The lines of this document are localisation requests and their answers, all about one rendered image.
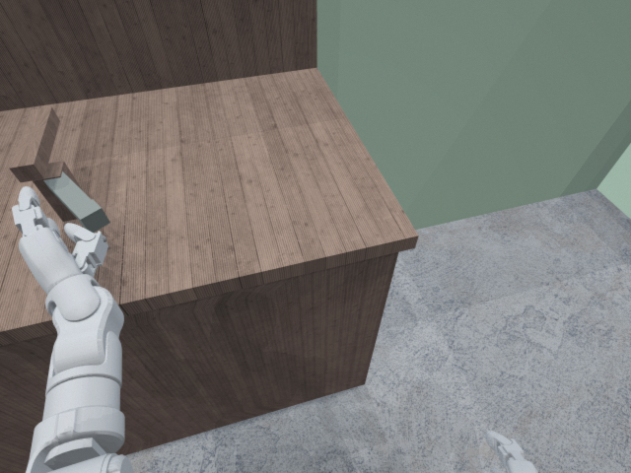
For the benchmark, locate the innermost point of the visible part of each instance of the robot left hand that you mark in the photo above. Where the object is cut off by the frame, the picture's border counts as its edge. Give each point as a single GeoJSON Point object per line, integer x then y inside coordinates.
{"type": "Point", "coordinates": [44, 250]}

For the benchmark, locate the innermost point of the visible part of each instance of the robot right hand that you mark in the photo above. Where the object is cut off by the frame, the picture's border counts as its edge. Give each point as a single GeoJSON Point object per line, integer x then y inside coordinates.
{"type": "Point", "coordinates": [510, 454]}

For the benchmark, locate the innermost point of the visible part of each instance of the counter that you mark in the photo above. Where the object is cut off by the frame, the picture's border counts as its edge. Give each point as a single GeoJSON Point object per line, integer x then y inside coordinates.
{"type": "Point", "coordinates": [252, 238]}

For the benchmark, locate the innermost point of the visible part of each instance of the robot left upper arm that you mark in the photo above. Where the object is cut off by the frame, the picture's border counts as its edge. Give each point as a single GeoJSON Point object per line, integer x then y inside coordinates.
{"type": "Point", "coordinates": [107, 463]}

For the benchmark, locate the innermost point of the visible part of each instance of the tap lever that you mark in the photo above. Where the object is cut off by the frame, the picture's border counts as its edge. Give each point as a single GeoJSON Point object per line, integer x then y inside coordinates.
{"type": "Point", "coordinates": [86, 210]}

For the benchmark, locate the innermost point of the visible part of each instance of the left robot forearm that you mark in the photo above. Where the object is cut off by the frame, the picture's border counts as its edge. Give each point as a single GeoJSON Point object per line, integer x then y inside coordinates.
{"type": "Point", "coordinates": [81, 418]}

